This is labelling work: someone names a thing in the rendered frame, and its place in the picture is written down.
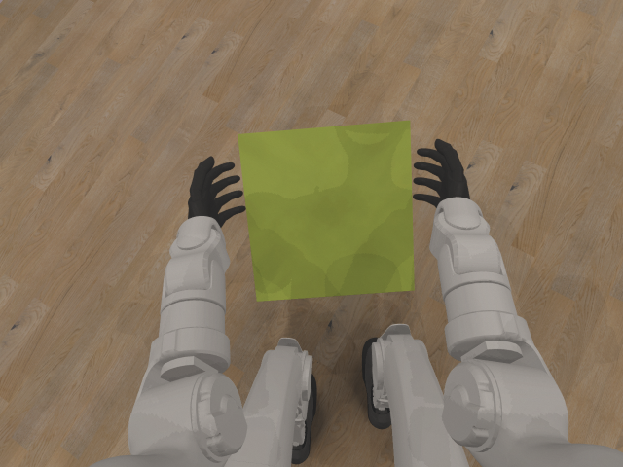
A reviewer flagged robot left upper arm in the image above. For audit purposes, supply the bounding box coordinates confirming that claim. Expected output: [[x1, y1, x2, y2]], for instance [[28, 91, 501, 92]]
[[89, 371, 247, 467]]

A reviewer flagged right robot forearm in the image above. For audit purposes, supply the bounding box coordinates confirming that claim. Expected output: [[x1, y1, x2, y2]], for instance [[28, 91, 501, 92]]
[[429, 198, 568, 413]]

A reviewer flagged robot right foot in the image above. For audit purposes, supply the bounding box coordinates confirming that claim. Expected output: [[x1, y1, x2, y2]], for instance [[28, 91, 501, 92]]
[[362, 338, 391, 429]]

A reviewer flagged robot right upper arm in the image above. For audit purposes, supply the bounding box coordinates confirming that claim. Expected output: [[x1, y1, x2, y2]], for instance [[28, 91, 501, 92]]
[[442, 359, 623, 467]]

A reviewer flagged left robot forearm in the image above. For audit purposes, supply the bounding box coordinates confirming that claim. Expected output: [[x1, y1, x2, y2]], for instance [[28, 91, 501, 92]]
[[128, 216, 231, 454]]

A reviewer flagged carton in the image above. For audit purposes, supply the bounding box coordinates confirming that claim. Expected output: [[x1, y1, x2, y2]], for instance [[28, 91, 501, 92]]
[[238, 121, 415, 302]]

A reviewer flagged robot right shin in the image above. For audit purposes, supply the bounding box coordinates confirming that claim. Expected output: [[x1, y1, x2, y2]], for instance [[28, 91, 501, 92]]
[[372, 324, 428, 409]]

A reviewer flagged robot right hand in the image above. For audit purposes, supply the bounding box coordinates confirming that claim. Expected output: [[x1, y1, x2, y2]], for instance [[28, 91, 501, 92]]
[[413, 139, 470, 208]]

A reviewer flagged robot left hand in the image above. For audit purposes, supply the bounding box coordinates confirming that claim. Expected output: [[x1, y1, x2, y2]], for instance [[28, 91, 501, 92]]
[[188, 157, 246, 228]]

